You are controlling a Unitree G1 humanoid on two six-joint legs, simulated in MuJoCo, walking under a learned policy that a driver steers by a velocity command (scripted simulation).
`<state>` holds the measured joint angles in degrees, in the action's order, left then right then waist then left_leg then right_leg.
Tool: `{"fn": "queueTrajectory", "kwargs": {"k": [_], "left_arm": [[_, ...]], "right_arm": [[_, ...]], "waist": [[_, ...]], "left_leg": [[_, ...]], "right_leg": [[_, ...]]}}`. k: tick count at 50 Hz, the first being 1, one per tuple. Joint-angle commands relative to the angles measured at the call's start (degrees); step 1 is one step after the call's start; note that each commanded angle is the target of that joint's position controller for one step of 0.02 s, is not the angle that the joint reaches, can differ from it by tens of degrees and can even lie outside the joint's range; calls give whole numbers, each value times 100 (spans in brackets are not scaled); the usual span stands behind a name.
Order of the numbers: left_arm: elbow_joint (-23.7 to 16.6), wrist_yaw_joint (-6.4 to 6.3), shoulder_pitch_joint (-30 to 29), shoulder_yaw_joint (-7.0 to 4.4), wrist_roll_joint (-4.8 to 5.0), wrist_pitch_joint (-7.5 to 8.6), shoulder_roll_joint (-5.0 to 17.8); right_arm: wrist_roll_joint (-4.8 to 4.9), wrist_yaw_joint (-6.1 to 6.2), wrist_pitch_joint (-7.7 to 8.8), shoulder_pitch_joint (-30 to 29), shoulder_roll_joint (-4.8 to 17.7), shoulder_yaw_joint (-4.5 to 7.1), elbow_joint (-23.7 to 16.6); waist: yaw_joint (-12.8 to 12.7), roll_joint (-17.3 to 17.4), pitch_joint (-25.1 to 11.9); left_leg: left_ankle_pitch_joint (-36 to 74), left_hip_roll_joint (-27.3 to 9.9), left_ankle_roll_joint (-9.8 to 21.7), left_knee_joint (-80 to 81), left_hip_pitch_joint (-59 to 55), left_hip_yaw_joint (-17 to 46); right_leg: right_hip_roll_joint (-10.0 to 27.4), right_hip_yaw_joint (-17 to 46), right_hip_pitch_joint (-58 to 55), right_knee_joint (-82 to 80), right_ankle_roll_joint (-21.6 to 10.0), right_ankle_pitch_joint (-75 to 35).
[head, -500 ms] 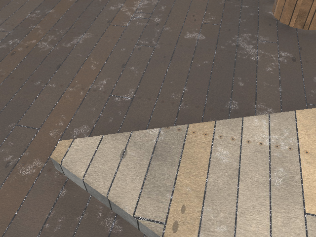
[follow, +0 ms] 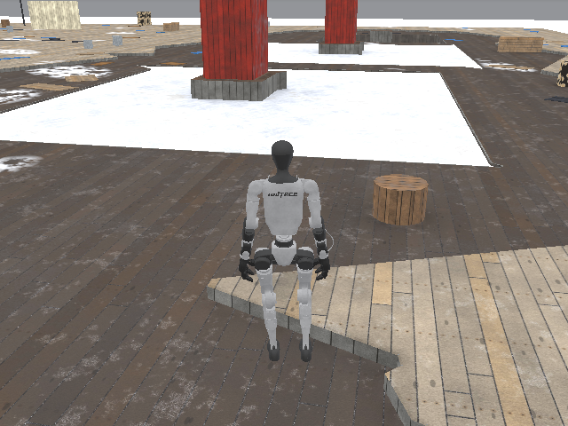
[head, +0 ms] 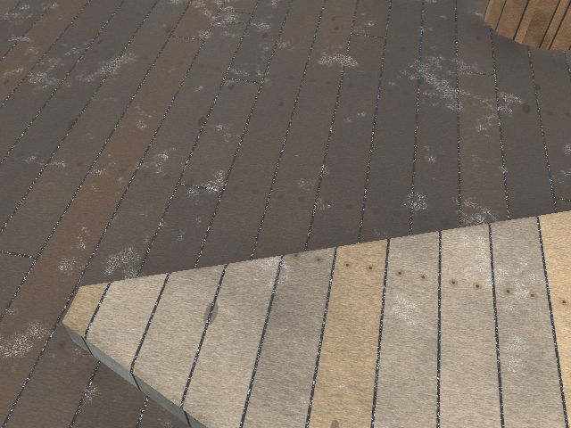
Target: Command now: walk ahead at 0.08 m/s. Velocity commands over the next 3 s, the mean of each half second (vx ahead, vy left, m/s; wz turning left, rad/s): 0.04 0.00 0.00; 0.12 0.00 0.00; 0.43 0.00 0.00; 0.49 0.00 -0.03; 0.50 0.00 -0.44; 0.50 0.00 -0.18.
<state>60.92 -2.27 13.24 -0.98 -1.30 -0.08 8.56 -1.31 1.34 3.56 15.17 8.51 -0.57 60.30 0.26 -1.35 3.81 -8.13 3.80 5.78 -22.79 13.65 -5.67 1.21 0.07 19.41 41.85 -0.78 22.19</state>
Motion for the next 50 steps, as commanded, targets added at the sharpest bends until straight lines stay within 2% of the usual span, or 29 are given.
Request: {"fn": "queueTrajectory", "kwargs": {"k": [1, 3, 4, 5, 6, 7, 9, 14, 33, 36, 37, 38, 40, 41, 43, 44, 46, 48, 49, 50], "left_arm": [[310, -35, 1105, 24, -1, -164, 79], [298, -41, 948, 54, -84, -141, 165], [272, -51, 976, 71, -127, -80, 248], [294, -46, 790, 57, -25, -27, 386], [299, -17, 689, 93, 24, 28, 226], [306, -1, 666, 113, 49, 85, 154], [336, -28, 713, 98, 85, 124, 207], [436, -24, 912, 105, 78, 97, 157], [644, -61, 1151, 158, 90, 15, 68], [657, -64, 1172, 163, 92, 7, 59], [673, -65, 1203, 175, 82, 2, 22], [664, -66, 1193, 167, 64, -6, 38], [587, -56, 1215, 124, 19, -16, 87], [521, -40, 1213, 119, -9, -11, 51], [343, 23, 1086, 123, -94, 32, -52], [267, 56, 1050, 131, -130, 77, -124], [173, 115, 1042, 107, -112, 190, -118], [83, 164, 1029, 74, -60, 292, -95], [87, 169, 1155, 74, -29, 330, -159], [189, 153, 1519, 72, 7, 373, -228]], "right_arm": [[22, 37, -82, -37, 605, 67, -244], [53, 28, -169, 127, 554, 63, -208], [59, 12, -182, 280, 512, 68, -190], [106, 0, -233, 685, 402, 80, -117], [59, 7, -258, 750, 376, 71, -9], [22, 16, -256, 784, 366, 78, 28], [11, 27, -235, 840, 380, 83, 89], [22, 38, -205, 938, 187, 22, 213], [33, 113, -231, 1232, 80, -14, 371], [34, 116, -229, 1249, 65, -15, 376], [30, 115, -230, 1270, 33, -26, 383], [30, 114, -241, 1245, 78, -7, 370], [51, 112, -286, 1243, 329, 99, 329], [59, 103, -317, 1306, 434, 162, 321], [57, 77, -353, 1633, 523, 257, 369], [51, 68, -351, 1728, 544, 295, 387], [7, 51, -320, 1547, 570, 337, 308], [-12, 32, -263, 1327, 601, 359, 213], [11, 27, -242, 1169, 606, 363, 163], [63, 23, -246, 989, 541, 359, 125]], "waist": [[-281, 720, -414], [-243, 344, 105], [-160, 136, 272], [157, -374, 509], [147, -473, 511], [153, -400, 385], [135, -265, 154], [55, 77, 80], [8, 116, 220], [7, 117, 236], [15, 122, 148], [24, 149, 215], [33, 407, 369], [55, 557, 486], [179, 727, 776], [202, 783, 814], [113, 582, 855], [21, 400, 701], [-88, 389, 647], [-302, 399, 604]], "left_leg": [[-319, -1404, 454, 908, 852, 1183], [-1754, -1285, 87, 1047, 1294, 1372], [-1900, -1181, -93, 953, 1354, 1385], [-1491, -838, -189, 963, 944, 1068], [-932, -790, -220, 763, 230, 943], [-540, -823, -211, 647, -150, 941], [-173, -862, -204, 563, -367, 933], [135, -889, -251, 552, -367, 875], [493, -935, -237, 499, -424, 925], [470, -935, -237, 521, -420, 937], [2, -903, -227, 610, -438, 948], [-608, -858, -204, 697, -357, 983], [-2041, -861, -4, 859, -128, 1217], [-2928, -964, 168, 965, -52, 1447], [-4222, -1514, 578, 1361, -67, 2227], [-4404, -1822, 787, 1558, 40, 2637], [-3924, -2021, 1007, 1740, 234, 2837], [-3118, -1906, 980, 1674, 197, 2423], [-2816, -1757, 912, 1543, 352, 2098], [-2593, -1585, 857, 1280, 697, 1830]], "right_leg": [[-74, -191, -1524, -811, -39, -648], [90, 61, -1722, -1713, -89, -1014], [457, 475, -1741, -2065, -132, -1162], [585, 671, -969, -2120, -236, -875], [576, 696, -460, -2293, -220, -668], [521, 624, -392, -2345, -165, -796], [472, 557, -663, -2371, -132, -1133], [511, 495, -983, -2299, -156, -1502], [494, 388, -1002, -2259, -136, -1516], [491, 378, -994, -2258, -129, -1471], [451, 359, -1033, -2300, -136, -1188], [372, 312, -986, -2275, -154, -870], [70, 27, -744, -1819, -232, 74], [-100, -143, -444, -1473, -288, 586], [-255, -452, 303, -685, -373, 940], [-172, -515, 363, -202, -398, 746], [-29, -468, 420, 374, -453, 590], [-12, -470, 266, 306, -503, 689], [-59, -547, -112, -110, -541, 557], [-133, -662, -806, -669, -624, 85]]}}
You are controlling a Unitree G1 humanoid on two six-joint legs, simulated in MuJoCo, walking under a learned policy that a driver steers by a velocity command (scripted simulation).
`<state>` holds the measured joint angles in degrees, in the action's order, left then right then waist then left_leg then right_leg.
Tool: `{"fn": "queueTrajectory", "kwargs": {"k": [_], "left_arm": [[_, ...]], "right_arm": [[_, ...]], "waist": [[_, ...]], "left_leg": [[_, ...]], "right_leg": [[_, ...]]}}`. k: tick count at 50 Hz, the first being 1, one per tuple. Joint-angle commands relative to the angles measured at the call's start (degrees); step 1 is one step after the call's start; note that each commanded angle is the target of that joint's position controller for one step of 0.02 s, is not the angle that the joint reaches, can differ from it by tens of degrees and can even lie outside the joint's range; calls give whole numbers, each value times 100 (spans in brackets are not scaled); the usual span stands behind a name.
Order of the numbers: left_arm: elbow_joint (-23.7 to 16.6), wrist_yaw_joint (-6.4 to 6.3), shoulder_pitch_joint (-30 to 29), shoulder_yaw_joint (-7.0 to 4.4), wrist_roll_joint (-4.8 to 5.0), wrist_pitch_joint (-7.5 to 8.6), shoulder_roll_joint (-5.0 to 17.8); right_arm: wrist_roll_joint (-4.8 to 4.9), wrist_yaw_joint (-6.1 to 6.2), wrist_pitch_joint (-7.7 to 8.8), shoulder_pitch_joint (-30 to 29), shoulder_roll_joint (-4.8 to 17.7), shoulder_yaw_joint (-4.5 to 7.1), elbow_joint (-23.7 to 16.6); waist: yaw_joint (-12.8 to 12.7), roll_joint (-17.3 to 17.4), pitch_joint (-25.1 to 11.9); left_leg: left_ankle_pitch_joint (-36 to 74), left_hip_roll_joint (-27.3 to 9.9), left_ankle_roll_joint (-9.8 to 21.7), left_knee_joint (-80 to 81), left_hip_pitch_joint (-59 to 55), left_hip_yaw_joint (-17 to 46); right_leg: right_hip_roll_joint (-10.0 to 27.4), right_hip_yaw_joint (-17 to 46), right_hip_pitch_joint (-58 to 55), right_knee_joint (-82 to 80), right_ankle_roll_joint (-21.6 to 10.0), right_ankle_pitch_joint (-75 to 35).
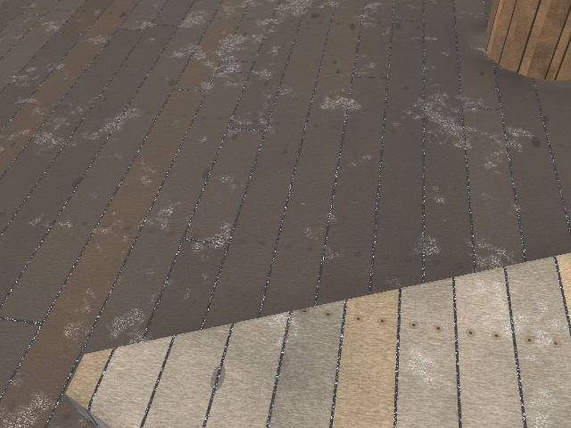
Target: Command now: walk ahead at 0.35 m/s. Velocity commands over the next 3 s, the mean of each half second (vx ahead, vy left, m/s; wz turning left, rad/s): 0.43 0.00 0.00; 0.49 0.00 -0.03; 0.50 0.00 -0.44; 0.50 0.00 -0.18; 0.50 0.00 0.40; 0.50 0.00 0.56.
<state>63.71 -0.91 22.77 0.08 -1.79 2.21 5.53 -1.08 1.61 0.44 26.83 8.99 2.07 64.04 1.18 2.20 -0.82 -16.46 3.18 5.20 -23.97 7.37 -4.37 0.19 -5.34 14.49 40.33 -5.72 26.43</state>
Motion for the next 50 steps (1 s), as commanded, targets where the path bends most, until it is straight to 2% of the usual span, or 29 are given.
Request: {"fn": "queueTrajectory", "kwargs": {"k": [1, 2, 3, 4, 5, 6, 7, 9, 12, 14, 18, 20, 21, 23, 24, 25, 26, 27, 28, 29, 30, 31, 33, 35, 37, 41, 46, 49, 50], "left_arm": [[56, -17, 954, -50, 81, 166, 41], [180, -59, 1362, -87, 65, 170, 114], [289, -124, 1906, -199, -13, 181, 478], [282, -180, 2371, -363, -10, 147, 1118], [355, -199, 2214, -406, 13, 77, 1135], [247, -164, 1820, -364, 20, 81, 913], [208, -125, 1578, -348, 28, 104, 815], [198, -105, 1411, -269, -1, 189, 617], [297, -9, 1488, -204, -33, 296, 550], [304, 18, 1447, -159, -100, 345, 534], [448, -126, 1728, -96, -43, 348, 709], [375, -208, 1470, -64, 106, 251, 681], [152, -178, 1207, -7, 251, 260, 645], [-77, -79, 1019, -233, 254, 383, 1638], [-101, -2, 928, -412, 286, 418, 2036], [-157, 86, 862, -514, 305, 423, 2089], [-422, 285, 1404, -353, 453, 470, 1065], [-574, 392, 1287, -398, 327, 522, 867], [-831, 335, 994, -395, 217, 459, 643], [-1091, 253, 480, -386, 117, 415, 620], [-1341, 168, -9, -320, 23, 372, 415], [-1527, 114, -272, -278, 5, 256, 356], [-1661, 66, -303, -155, 88, 90, 187], [-1596, 42, -33, -240, 63, -23, 569], [-1749, 74, -425, -273, -30, -107, 747], [-1964, 226, -1360, -238, 40, -89, 664], [-2221, 299, -2425, -152, 113, -35, 589], [-2213, 255, -2291, -237, 92, -32, 831], [-2014, 251, -1712, -297, 70, -28, 962]], "right_arm": [[75, -8, 72, -342, 464, 100, -320], [87, -23, 100, -494, 400, 96, -429], [119, -68, 207, -836, 232, 43, -647], [124, -126, 291, -944, -41, -28, -863], [-100, -187, 291, -894, 348, 74, -914], [-176, -242, 311, -1114, 315, 79, -948], [-147, -294, 344, -1208, 191, 52, -966], [-149, -365, 345, -1261, 143, 83, -1000], [-63, -277, 177, -1828, -164, -17, -1427], [-57, -176, 111, -2516, -227, -113, -1937], [-52, -169, 182, -3784, -251, -351, -2944], [32, -303, 206, -3670, -306, -479, -3149], [120, -385, 141, -3256, -415, -501, -2976], [130, -308, 126, -1643, 170, -208, -2535], [99, -252, 134, -759, 481, -51, -2307], [54, -227, 118, -241, 865, 103, -2088], [-66, -230, 228, 9, 1594, 306, -1840], [45, -193, 128, -50, 1870, 440, -1705], [-13, -252, 199, -1034, 1617, 402, -1737], [31, -273, 289, -1391, 1115, 310, -1580], [-36, -252, 371, -1393, 624, 215, -1329], [-125, -257, 429, -1297, 110, 77, -1070], [-171, -287, 534, -1144, -128, 6, -805], [-83, -293, 699, -974, 170, 29, -857], [23, -279, 821, -821, 486, 89, -822], [157, -173, 801, -91, 570, 96, -773], [54, -84, 663, 312, 738, 117, -850], [14, -16, 600, 330, 758, 134, -817], [-23, 55, 590, 102, 859, 162, -852]], "waist": [[-562, -4, 1107], [-705, -128, 1121], [-949, -783, 810], [-1027, -1741, 527], [-800, -1340, 877], [-602, -715, 1165], [-453, -433, 1266], [-190, -268, 1181], [-140, -586, 1088], [-175, -609, 1230], [-356, -593, 1309], [-190, -452, 1176], [-59, -220, 598], [747, -1054, -639], [1183, -1321, -1268], [1434, -1323, -1656], [868, 291, -2361], [737, 1017, -2721], [95, 453, -1928], [-86, -215, -1062], [-200, -462, -369], [-343, -492, -43], [-568, -177, 178], [-647, -168, 282], [-645, -81, 370], [-219, 239, 160], [274, 408, 321], [167, 381, 342], [-128, 590, 111]], "left_leg": [[-1390, -1305, 844, 1001, 1667, 1379], [-654, -1081, 740, 352, 2069, 1048], [56, -611, 497, -1090, 2661, 452], [-945, 55, 226, -2755, 3876, -261], [-1439, -248, 186, -3887, 4162, 113], [-1123, -484, 170, -4621, 4523, 341], [-745, -574, 132, -5026, 4666, 433], [-413, -639, 44, -6014, 4993, 370], [-864, -610, 28, -7892, 5930, 120], [-1170, -649, 83, -8319, 6460, 24], [-1737, -945, 239, -7349, 7364, -363], [-955, -952, 279, -5477, 5458, -649], [121, -621, 411, -4654, 3333, -975], [-14, -60, 515, -4257, 1345, -756], [-88, 111, 595, -3501, 657, -551], [-568, 40, 690, -2812, -60, 16], [-985, -1666, 1221, -1468, -1643, 3215], [-850, -2406, 1200, 862, -1372, 6190], [-1331, -2377, 1240, 887, -478, 5830], [-1516, -2242, 1055, 702, 413, 4818], [-1018, -2122, 826, 470, 1102, 3831], [-613, -1876, 706, 249, 1710, 3042], [-160, -1515, 429, 425, 2074, 1956], [984, -1520, 411, 853, 1988, 1526], [1853, -1256, 290, 1142, 1705, 930], [3301, -925, 141, 1297, 509, 276], [3946, -1136, 132, 1578, -937, 165], [5119, -1333, 124, 1262, -1423, -168], [6108, -1577, 62, 896, -1546, -276]], "right_leg": [[-209, -253, -958, -1179, -161, -655], [-188, -34, -1644, -1787, -212, -867], [596, 1167, -2474, -2485, -337, -621], [2030, 3425, -3141, -3334, -831, -112], [2518, 4149, -2393, -3329, -1305, 641], [2338, 3753, -2122, -3387, -1309, 1117], [2077, 3242, -1920, -3410, -1134, 1022], [1725, 2436, -1816, -3330, -888, -121], [1562, 1719, -1485, -3223, -912, -1429], [1503, 1431, -1132, -3413, -818, -1356], [1277, 918, -1516, -3700, -505, -2069], [1074, 446, -662, -4238, -591, -2895], [967, 164, 72, -4320, -631, -4639], [1345, 62, -801, -2500, -489, -9008], [1415, 157, -1402, -1302, -326, -9596], [1248, 274, -1370, 218, -174, -8841], [216, 544, 401, 2791, 203, -4231], [-648, 1032, 1059, 4846, 328, -1233], [-320, 1376, 1640, 6036, 260, -1597], [-58, 1065, 1893, 6195, 171, -1784], [183, 1064, 2267, 6165, 28, -1869], [298, 1124, 2372, 6083, -116, -1884], [348, 1275, 2489, 5633, -265, -1722], [340, 1223, 2491, 4828, -179, -1810], [384, 919, 2612, 3849, -35, -2253], [360, 156, 2471, 1835, 143, -3076], [163, -216, 2249, -241, 221, -3053], [-90, -258, 1648, -749, -7, -2454], [-72, -62, 1202, -365, -201, -2518]]}}
Over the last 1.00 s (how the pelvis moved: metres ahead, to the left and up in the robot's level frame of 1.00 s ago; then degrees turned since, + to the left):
0.09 -0.01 0.00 0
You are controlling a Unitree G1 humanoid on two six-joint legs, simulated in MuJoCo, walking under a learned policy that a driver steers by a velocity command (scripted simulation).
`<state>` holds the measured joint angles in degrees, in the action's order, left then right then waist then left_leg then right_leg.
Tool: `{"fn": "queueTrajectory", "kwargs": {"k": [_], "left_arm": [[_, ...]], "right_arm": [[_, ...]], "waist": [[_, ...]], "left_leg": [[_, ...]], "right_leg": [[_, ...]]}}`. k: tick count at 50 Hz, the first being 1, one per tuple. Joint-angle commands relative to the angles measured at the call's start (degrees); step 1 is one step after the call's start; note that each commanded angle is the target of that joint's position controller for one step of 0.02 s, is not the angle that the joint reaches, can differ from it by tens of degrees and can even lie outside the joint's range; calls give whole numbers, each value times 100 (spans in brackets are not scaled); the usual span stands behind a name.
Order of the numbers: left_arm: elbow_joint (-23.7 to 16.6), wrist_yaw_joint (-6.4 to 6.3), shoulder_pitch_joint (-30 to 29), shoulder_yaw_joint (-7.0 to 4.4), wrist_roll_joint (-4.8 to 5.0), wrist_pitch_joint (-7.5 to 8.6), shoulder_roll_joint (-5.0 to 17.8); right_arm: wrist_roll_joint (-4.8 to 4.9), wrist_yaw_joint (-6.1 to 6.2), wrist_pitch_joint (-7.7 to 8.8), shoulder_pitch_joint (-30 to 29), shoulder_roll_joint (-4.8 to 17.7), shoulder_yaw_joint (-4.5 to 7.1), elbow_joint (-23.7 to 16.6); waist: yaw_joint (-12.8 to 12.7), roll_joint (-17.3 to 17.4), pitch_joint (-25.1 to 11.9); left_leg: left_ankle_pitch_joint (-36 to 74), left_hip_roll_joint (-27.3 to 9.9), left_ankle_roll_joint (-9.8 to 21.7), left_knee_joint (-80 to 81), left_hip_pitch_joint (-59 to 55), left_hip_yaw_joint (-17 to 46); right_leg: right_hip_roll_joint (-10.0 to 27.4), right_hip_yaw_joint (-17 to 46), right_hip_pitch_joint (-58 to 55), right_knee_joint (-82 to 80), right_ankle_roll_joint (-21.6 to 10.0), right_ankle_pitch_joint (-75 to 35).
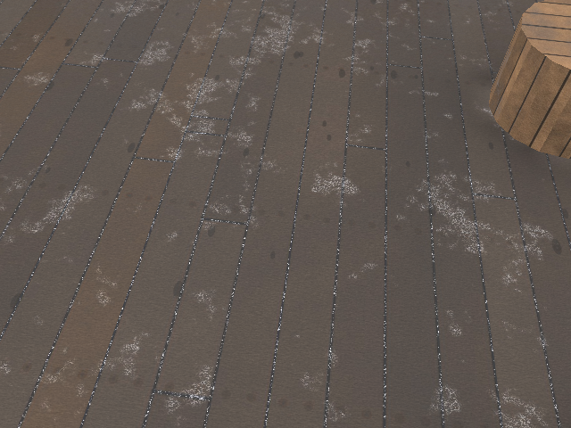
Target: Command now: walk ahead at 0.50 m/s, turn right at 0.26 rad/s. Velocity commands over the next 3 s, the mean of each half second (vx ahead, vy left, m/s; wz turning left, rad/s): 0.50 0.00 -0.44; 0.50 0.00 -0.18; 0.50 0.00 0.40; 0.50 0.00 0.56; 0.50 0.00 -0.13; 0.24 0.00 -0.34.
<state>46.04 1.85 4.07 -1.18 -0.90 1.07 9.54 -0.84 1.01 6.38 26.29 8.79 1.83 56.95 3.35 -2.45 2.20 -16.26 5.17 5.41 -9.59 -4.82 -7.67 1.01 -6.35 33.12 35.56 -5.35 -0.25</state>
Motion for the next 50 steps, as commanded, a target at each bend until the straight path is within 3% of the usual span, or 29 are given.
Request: {"fn": "queueTrajectory", "kwargs": {"k": [1, 3, 4, 5, 6, 7, 9, 10, 11, 13, 14, 17, 20, 24, 27, 30, 32, 33, 34, 35, 36, 37, 38, 39, 40, 42, 44, 46, 50], "left_arm": [[-95, -50, 553, -225, -30, 88, 695], [239, -105, 1326, -329, -36, 109, 824], [347, -123, 1724, -366, -76, 155, 790], [441, -135, 2322, -510, -173, 181, 1257], [385, -127, 2142, -542, 16, 141, 1376], [323, -95, 1781, -503, 140, 158, 1243], [213, -125, 1343, -434, 102, 185, 1012], [225, -164, 1350, -397, 139, 230, 946], [212, -195, 1332, -366, 156, 275, 923], [272, -224, 1554, -390, 124, 337, 1141], [284, -224, 1733, -420, 37, 382, 1286], [427, -222, 2333, -439, 78, 468, 1417], [420, -251, 2446, -387, 34, 428, 1338], [298, -338, 2638, -388, -41, 354, 1411], [211, -433, 2596, -387, -61, 337, 1398], [192, -491, 2556, -381, -132, 342, 1347], [293, -490, 2716, -409, -155, 305, 1476], [289, -453, 2584, -440, -69, 269, 1546], [334, -414, 2625, -399, 81, 272, 1244], [411, -433, 3523, -283, 293, 288, 648], [299, -528, 3848, -242, 399, 314, 986], [334, -558, 3226, -234, 177, 245, 1207], [209, -420, 2202, -275, -55, 242, 1435], [62, -277, 1824, -259, -131, 226, 1328], [-11, -165, 1539, -274, -233, 209, 1279], [67, -33, 1525, -208, -230, 78, 956], [54, 19, 1303, -116, -204, 76, 762], [-114, 62, 701, -45, -156, 140, 656], [-381, 67, -378, 55, -103, 169, 589]], "right_arm": [[-62, 160, -25, -33, 928, 205, -213], [-63, 199, -138, -114, 1096, 267, -289], [-8, 201, -207, -232, 1181, 295, -357], [21, 179, -228, -143, 1005, 275, -581], [59, 49, -174, -80, 713, 252, -808], [-77, 6, -125, -556, 999, 297, -921], [62, -54, -22, -963, 1106, 330, -1094], [-13, -58, -107, -1002, 1077, 330, -1147], [-103, -91, -238, -985, 962, 299, -1137], [-196, -165, -407, -1137, 805, 244, -1247], [-189, -194, -457, -1228, 781, 243, -1274], [-97, -178, -482, -2265, 1080, 347, -1709], [-154, -272, -508, -2624, 1007, 311, -1876], [-206, -395, -427, -3137, 1098, 306, -2148], [-112, -466, -305, -3354, 1003, 224, -2241], [-8, -383, -203, -3051, 1036, 236, -2086], [-55, -239, -132, -2055, 1285, 348, -1700], [-115, -172, -109, -939, 1390, 419, -1289], [-243, -162, -95, -34, 1645, 499, -977], [-334, -241, -48, 507, 1746, 438, -904], [-81, -327, -93, 719, 2040, 547, -925], [-55, -260, -148, -5, 1845, 578, -1145], [-84, -188, -166, -779, 1178, 355, -1348], [-156, -131, -134, -903, 1234, 315, -1266], [-118, -116, -40, -781, 1213, 269, -1117], [-8, -147, 66, -621, 1221, 264, -769], [13, -186, 76, -479, 1103, 224, -663], [63, -221, 3, -368, 923, 176, -597], [116, -193, -100, 169, 1034, 190, -417]], "waist": [[-525, 969, -345], [-802, 726, -627], [-1035, 562, -719], [-1120, -263, -1105], [-802, -1236, -1292], [-702, -155, -643], [-400, 388, -51], [-261, 511, 6], [-199, 408, 2], [-205, 269, 54], [-290, 163, 53], [-594, 164, 241], [-726, -54, 158], [-915, -62, 196], [-1069, -137, 315], [-1047, -146, 293], [-656, 154, -76], [-107, 496, -505], [201, 943, -909], [-250, 1827, -1706], [-127, 2096, -2778], [-26, 1411, -2392], [-42, 346, -1309], [-132, 730, -758], [-248, 599, -305], [-554, 833, -18], [-542, 984, -240], [-448, 872, -244], [-144, 645, -49]], "left_leg": [[6635, -1820, 4, -982, -407, -42], [6773, -1873, 55, -2364, -442, -38], [5880, -1687, 44, -3418, 116, -155], [3488, -1289, -70, -5325, 1727, -199], [-1425, 78, -425, -7124, 4177, 220], [-916, -434, -361, -7054, 4762, 1076], [-280, -801, -447, -6200, 4159, 1184], [-271, -934, -542, -5706, 3928, 1211], [-283, -975, -629, -5272, 3711, 1118], [-213, -886, -789, -4716, 3521, 871], [249, -915, -764, -4739, 3605, 811], [1270, -999, -753, -3837, 4585, 1041], [2107, -888, -757, -3337, 4504, 1020], [2736, -889, -583, -2925, 4665, 1159], [3122, -901, -519, -2174, 4266, 1112], [3447, -1001, -495, -1275, 3311, 1174], [3373, -999, -407, -722, 2510, 1119], [3603, -905, -417, -539, 1310, 836], [3945, -1270, -296, -1181, -296, 1119], [7360, -2514, -36, -3284, -2302, 2088], [6101, -3349, 846, -2815, -3031, 3834], [2215, -3304, 1111, -1629, -1989, 4247], [475, -2604, 784, -822, -330, 3568], [1040, -2581, 887, -724, 538, 3521], [1771, -2393, 767, -619, 1146, 3215], [2422, -1931, 587, -281, 1917, 2454], [3407, -1821, 717, -229, 1632, 2064], [3666, -1618, 615, -165, 1550, 1678], [3309, -1434, 416, -127, 1219, 1651]], "right_leg": [[-270, 52, -924, 115, -372, 612], [-556, -28, -1621, -344, -624, 1306], [-523, 165, -2364, -1039, -770, 1353], [677, 1689, -3922, -846, -1283, 724], [1780, 4511, -5086, -1610, -2296, 722], [1648, 4151, -4492, -1890, -2220, 470], [1357, 3140, -3162, -2113, -1806, -685], [1135, 2801, -2858, -2199, -1625, -658], [919, 2569, -2673, -2335, -1459, -413], [745, 2303, -2436, -2436, -1364, -925], [757, 2240, -2440, -2466, -1391, -1155], [592, 2385, -2989, -2572, -1124, -536], [384, 2326, -2998, -2249, -990, -270], [467, 2698, -3010, -1454, -943, 191], [396, 2720, -2925, -1070, -765, 524], [199, 2582, -3063, -439, -503, 505], [37, 2475, -3574, 985, -441, -569], [-170, 2147, -3234, 2372, -346, -779], [-600, 1869, -1854, 4350, -212, 1146], [-1036, 1690, 101, 6441, -17, 4677], [-912, 1518, 1161, 7288, 115, 4215], [-491, 1227, 1554, 7057, 133, 3162], [-177, 1164, 1114, 5814, 125, 2285], [-137, 1200, 909, 5499, 138, 2177], [23, 1461, 707, 4608, 122, 1835], [156, 1117, 87, 3317, 296, 1583], [203, 884, 76, 2647, 359, 1227], [282, 699, -15, 1747, 339, 735], [80, 445, -213, 472, 382, 68]]}}
Over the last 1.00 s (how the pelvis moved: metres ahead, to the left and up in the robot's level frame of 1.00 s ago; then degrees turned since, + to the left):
0.54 0.07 0.11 -1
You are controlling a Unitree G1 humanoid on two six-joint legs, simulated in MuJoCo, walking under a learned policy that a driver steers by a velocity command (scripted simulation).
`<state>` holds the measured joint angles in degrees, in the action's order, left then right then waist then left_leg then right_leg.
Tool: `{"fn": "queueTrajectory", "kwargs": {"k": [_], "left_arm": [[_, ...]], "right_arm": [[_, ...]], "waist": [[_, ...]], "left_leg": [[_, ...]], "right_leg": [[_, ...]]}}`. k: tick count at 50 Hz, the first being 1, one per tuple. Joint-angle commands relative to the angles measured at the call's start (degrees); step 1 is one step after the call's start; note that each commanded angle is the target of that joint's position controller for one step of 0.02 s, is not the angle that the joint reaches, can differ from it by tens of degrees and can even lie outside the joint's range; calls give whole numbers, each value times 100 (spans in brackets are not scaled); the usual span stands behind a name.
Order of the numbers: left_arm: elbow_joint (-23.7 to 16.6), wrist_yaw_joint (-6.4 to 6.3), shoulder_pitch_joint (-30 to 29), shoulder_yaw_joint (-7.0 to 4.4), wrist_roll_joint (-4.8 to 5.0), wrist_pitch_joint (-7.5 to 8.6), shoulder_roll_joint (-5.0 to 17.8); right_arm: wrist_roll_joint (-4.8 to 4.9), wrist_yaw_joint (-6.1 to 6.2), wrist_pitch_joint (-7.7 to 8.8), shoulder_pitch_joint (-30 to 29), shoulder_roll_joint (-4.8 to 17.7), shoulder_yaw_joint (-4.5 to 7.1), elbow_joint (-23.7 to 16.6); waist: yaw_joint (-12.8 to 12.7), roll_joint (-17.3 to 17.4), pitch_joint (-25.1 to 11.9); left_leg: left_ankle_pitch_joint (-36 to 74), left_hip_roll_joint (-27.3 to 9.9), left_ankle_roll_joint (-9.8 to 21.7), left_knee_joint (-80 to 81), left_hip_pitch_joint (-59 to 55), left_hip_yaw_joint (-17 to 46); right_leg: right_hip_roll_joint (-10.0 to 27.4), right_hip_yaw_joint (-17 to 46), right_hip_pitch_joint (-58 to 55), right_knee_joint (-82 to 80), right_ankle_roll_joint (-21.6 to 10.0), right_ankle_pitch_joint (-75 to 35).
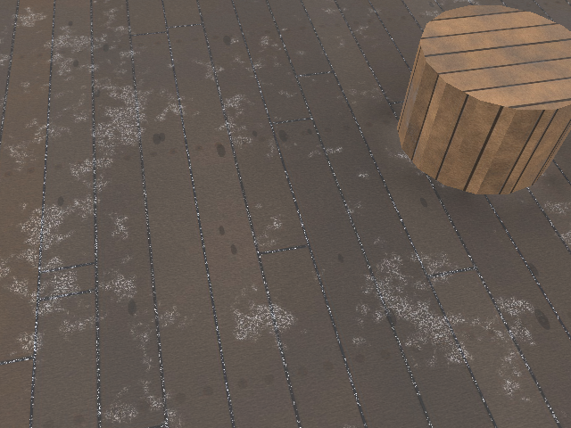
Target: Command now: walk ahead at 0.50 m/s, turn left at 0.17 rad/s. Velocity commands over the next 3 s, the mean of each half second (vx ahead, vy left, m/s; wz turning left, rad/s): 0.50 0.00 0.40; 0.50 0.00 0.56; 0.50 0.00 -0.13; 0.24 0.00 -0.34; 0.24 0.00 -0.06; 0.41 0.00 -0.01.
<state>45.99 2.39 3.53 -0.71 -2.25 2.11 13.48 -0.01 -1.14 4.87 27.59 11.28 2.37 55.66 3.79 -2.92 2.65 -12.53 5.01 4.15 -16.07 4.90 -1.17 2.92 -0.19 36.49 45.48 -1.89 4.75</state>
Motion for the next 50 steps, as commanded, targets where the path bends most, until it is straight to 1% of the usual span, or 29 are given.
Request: {"fn": "queueTrajectory", "kwargs": {"k": [1, 5, 7, 8, 9, 10, 11, 12, 13, 15, 18, 20, 24, 26, 30, 32, 33, 34, 35, 36, 37, 38, 39, 40, 41, 42, 44, 46, 50], "left_arm": [[-429, -5, -520, 14, 45, 74, 226], [-567, -82, -841, -2, 67, 179, 322], [-390, -144, -236, -63, 73, 261, 419], [-182, -212, 472, -147, 9, 332, 607], [-87, -305, 1430, -272, -122, 392, 1061], [-64, -342, 1728, -412, -155, 290, 1531], [-70, -322, 1588, -386, 13, 190, 1099], [-122, -309, 1166, -283, 50, 187, 714], [-129, -285, 876, -235, 54, 219, 491], [-37, -299, 814, -213, 82, 297, 354], [89, -308, 1007, -271, 144, 447, 452], [185, -311, 1178, -304, 139, 481, 502], [321, -282, 1423, -331, 118, 464, 557], [368, -287, 1535, -370, 123, 461, 692], [519, -318, 1914, -430, 97, 356, 908], [565, -344, 1974, -461, 79, 268, 1060], [579, -354, 1985, -475, 72, 208, 1140], [547, -356, 1939, -465, 96, 147, 1156], [379, -343, 1973, -403, 87, 134, 986], [-110, -223, 2026, -288, 190, 199, 402], [-213, -204, 1395, -377, 103, 263, 941], [-307, -175, 1034, -350, 179, 315, 811], [-239, -190, 1141, -307, 188, 368, 707], [-214, -193, 1061, -315, 91, 294, 666], [-186, -194, 1423, -292, 8, 184, 613], [-154, -194, 1484, -302, -48, 80, 650], [-190, -158, 1377, -307, -59, -37, 588], [-362, -130, 909, -306, -55, -71, 566], [-568, -90, 166, -275, -24, -55, 507]], "right_arm": [[10, 41, 25, 176, 833, 143, -248], [-105, 122, -61, 355, 928, 159, -189], [-86, 123, -90, 231, 998, 181, -196], [-32, 97, -84, 161, 946, 172, -216], [42, 76, -48, -37, 771, 129, -468], [200, 111, -75, 564, 181, 16, -613], [7, 173, -187, 243, 882, 185, -535], [-71, 126, -219, -126, 857, 221, -573], [-88, 70, -233, -345, 691, 204, -622], [-182, -18, -364, -363, 592, 227, -615], [-183, -113, -465, -673, 500, 233, -774], [-203, -169, -488, -1088, 504, 230, -930], [-183, -266, -481, -1880, 428, 146, -1230], [-185, -317, -471, -2304, 439, 102, -1394], [-242, -358, -467, -2793, 595, 110, -1652], [-276, -315, -462, -2616, 684, 155, -1646], [-285, -280, -436, -2186, 765, 204, -1542], [-308, -213, -374, -1311, 873, 283, -1264], [-363, -109, -332, -341, 1326, 441, -1012], [-219, -48, -365, -551, 2030, 598, -1160], [-132, 1, -436, -409, 1971, 593, -1250], [-116, 57, -440, -603, 1754, 530, -1133], [-90, 78, -406, -830, 1426, 437, -1080], [-53, 81, -370, -1129, 1221, 368, -1101], [-35, 93, -326, -1257, 1203, 345, -1157], [-9, 66, -266, -1261, 1112, 316, -1157], [13, 43, -176, -1151, 1177, 328, -1111], [-2, 51, -156, -880, 1266, 345, -1046], [3, 53, -121, -417, 1161, 301, -906]], "waist": [[-120, 643, -33], [-89, 659, 24], [-376, 707, -161], [-675, 502, -544], [-1077, 23, -1289], [-878, -1085, -2059], [-900, -303, -1647], [-711, -8, -765], [-577, -12, -340], [-319, -296, -21], [-208, -219, -67], [-241, -143, 10], [-370, -160, 129], [-468, -165, 202], [-620, -142, 290], [-510, -252, 78], [-310, -268, -207], [93, -62, -715], [459, 529, -1389], [90, 2148, -1900], [381, 959, -1882], [253, 620, -1149], [-40, 284, -599], [-269, 93, -373], [-464, 498, -464], [-522, 500, -466], [-563, 400, -390], [-438, 437, -184], [-155, 579, -16]], "left_leg": [[2907, -1460, 553, 468, 57, 1098], [3036, -1606, 614, -2, -482, 1444], [3434, -1475, 503, -634, -284, 1449], [3380, -1203, 380, -1491, 116, 1229], [2080, -879, 241, -2886, 1074, 970], [-1641, -118, 81, -4571, 2751, 311], [-1878, -342, 118, -5209, 3362, 383], [-1379, -583, 121, -5270, 3444, 518], [-1026, -746, 87, -5093, 3327, 498], [-773, -918, -18, -4848, 2932, 438], [-259, -966, -123, -4736, 3032, 380], [149, -1034, -193, -4487, 3346, 361], [1017, -1018, -223, -3346, 3267, 110], [1226, -982, -143, -2757, 3003, -89], [534, -797, 131, -2127, 2832, -467], [-114, -468, 348, -1943, 2385, -696], [-349, -230, 487, -1814, 1881, -762], [-146, 24, 651, -1384, 804, -775], [-716, -732, 937, -1115, -742, 404], [-1007, -2407, 1803, -361, -2459, 3765], [-315, -2530, 1790, 60, -2350, 4129], [417, -2366, 1673, -67, -1820, 3174], [1308, -2092, 1414, -29, -935, 2566], [1638, -1639, 1076, 57, -417, 2039], [2021, -1631, 1180, 129, -72, 1912], [2249, -1530, 1209, 193, 103, 1835], [2032, -1307, 1215, 349, 317, 1644], [1796, -1228, 1179, 499, 356, 1666], [1765, -1213, 966, 619, -60, 1623]], "right_leg": [[-137, -169, -482, -701, 57, -467], [-266, -92, -703, -1259, 6, 94], [-479, -165, -1810, -1792, -101, 401], [-329, 10, -2965, -2061, -253, 209], [851, 1182, -4388, -2112, -574, 572], [2379, 3166, -5793, -2353, -1290, 469], [2306, 3570, -5176, -2659, -1351, 1326], [1972, 2827, -4367, -2930, -1182, 1436], [1699, 2181, -3734, -3189, -1034, 1034], [1320, 1276, -2962, -3497, -764, 503], [1268, 663, -2888, -3738, -793, -105], [1259, 293, -2994, -3816, -814, -387], [1085, -471, -3044, -3748, -688, -817], [1126, -711, -3071, -3731, -624, -847], [1330, -995, -3765, -3374, -514, -1518], [1353, -1225, -4105, -2590, -437, -3194], [1338, -1321, -4171, -1794, -405, -3922], [1205, -1499, -3860, -550, -288, -3861], [1052, -1527, -2631, 1167, -84, -2195], [-197, -1232, 51, 3321, 297, 2474], [-167, -37, 659, 3636, 245, 2387], [116, 95, 848, 3495, 163, 1875], [335, 115, 503, 2809, 139, 1475], [463, 174, 124, 2390, 122, 1397], [451, 160, -260, 2254, 187, 1363], [454, 169, -423, 2150, 248, 1402], [396, 81, -404, 1793, 356, 1236], [374, 35, -71, 1344, 449, 825], [343, 14, 319, 289, 447, -93]]}}
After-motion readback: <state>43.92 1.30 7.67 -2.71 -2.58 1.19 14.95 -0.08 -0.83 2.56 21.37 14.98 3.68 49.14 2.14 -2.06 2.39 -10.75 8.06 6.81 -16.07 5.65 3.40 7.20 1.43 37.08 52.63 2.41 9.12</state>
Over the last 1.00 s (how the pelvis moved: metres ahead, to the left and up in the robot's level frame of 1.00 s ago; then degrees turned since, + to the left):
0.60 -0.01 -0.10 -20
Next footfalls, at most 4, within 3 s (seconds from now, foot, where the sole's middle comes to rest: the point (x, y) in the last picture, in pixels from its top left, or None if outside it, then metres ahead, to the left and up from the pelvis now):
0.18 right None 0.24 -0.10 -0.78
0.68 left None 0.43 0.18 -0.78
1.26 right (187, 301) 0.79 0.21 -0.78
1.78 left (103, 245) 0.98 0.45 -0.78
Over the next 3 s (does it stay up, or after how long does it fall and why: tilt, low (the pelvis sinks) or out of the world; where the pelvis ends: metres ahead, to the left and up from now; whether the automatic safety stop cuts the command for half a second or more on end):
stays up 1.18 0.41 -0.02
